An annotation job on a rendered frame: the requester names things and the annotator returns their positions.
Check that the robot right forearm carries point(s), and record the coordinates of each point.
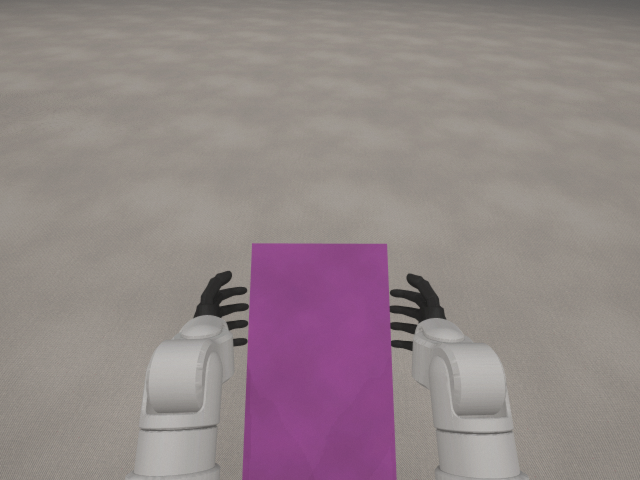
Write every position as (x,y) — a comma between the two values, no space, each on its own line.
(470,404)

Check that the robot left hand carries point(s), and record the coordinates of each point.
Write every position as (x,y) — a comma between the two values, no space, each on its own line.
(213,296)

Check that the carton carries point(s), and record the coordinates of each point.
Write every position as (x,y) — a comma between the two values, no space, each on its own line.
(319,386)

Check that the robot left forearm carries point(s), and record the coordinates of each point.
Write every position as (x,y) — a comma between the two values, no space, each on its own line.
(181,403)

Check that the robot right hand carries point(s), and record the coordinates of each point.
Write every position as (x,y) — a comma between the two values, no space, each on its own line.
(428,302)

